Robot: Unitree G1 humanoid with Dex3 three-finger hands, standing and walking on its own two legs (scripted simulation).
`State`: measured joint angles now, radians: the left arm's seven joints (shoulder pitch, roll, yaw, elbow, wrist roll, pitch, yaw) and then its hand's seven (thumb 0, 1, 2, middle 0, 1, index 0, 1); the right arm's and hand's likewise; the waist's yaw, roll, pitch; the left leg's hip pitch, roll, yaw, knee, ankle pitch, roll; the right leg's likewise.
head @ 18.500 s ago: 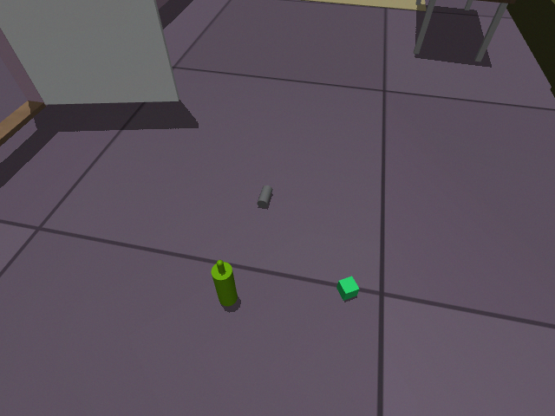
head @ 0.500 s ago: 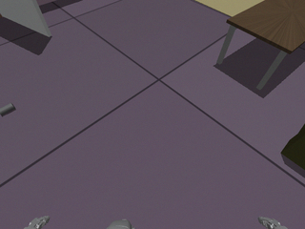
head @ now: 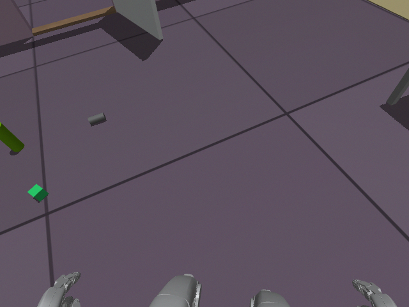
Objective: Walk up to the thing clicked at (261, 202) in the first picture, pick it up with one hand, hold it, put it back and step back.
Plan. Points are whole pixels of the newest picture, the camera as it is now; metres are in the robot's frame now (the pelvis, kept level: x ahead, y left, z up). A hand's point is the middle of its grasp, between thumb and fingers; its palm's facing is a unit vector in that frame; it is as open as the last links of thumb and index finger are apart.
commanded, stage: walk up
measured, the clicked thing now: (97, 118) +1.31 +0.84 -0.73
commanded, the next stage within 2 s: stand in 1.68 s
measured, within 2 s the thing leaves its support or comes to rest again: neither
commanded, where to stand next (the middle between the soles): +0.07 +0.05 m, yaw +24 degrees
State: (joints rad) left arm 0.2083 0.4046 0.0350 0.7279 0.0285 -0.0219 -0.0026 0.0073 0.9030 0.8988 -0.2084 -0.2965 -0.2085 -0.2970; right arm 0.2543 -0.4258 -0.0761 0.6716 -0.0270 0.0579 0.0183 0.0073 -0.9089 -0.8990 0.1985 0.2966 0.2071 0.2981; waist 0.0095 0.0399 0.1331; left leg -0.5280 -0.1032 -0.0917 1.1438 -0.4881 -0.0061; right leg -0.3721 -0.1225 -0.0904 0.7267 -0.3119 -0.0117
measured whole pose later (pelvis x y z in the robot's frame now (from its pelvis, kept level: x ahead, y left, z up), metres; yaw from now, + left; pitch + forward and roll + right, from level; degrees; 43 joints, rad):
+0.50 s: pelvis +0.01 +0.03 +0.00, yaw +16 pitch -1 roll +0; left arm 0.24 0.43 0.05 0.81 0.00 0.03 -0.02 0.01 0.91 0.90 -0.20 -0.30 -0.20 -0.30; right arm 0.30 -0.41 -0.04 0.80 -0.01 -0.03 -0.01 0.01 -0.91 -0.90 0.20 0.30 0.21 0.30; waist 0.00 -0.07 0.11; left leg -0.36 -0.04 -0.09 0.73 -0.34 0.01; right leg -0.46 -0.10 -0.03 0.98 -0.48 -0.02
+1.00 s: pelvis -0.01 +0.03 +0.00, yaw +25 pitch -2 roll +1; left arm 0.22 0.44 0.05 0.92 0.01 0.03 -0.02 0.01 0.90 0.90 -0.21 -0.30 -0.21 -0.30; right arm 0.24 -0.38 -0.03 0.92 -0.02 -0.04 0.00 0.01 -0.91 -0.90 0.20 0.30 0.21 0.30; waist 0.02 -0.04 0.06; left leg -0.34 -0.05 -0.01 0.72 -0.34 0.03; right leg -0.38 -0.11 -0.01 0.86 -0.52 -0.02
